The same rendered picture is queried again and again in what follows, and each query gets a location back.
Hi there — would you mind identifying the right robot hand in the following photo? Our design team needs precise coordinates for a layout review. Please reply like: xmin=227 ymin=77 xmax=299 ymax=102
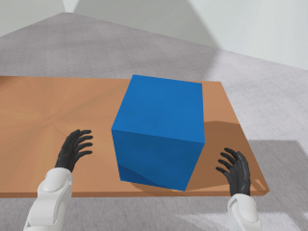
xmin=216 ymin=147 xmax=251 ymax=196

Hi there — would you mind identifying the table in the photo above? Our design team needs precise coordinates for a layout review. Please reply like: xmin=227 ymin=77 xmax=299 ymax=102
xmin=0 ymin=75 xmax=270 ymax=198

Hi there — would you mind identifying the left robot forearm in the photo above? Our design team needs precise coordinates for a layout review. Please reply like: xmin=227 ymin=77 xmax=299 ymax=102
xmin=23 ymin=167 xmax=73 ymax=231

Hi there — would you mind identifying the carton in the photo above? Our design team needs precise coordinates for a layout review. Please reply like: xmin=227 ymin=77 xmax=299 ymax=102
xmin=111 ymin=74 xmax=205 ymax=192

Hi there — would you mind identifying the left robot hand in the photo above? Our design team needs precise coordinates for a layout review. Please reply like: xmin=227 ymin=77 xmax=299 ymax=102
xmin=55 ymin=129 xmax=93 ymax=173

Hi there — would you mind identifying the right robot forearm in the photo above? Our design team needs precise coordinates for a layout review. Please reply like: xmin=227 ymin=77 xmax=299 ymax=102
xmin=225 ymin=193 xmax=263 ymax=231

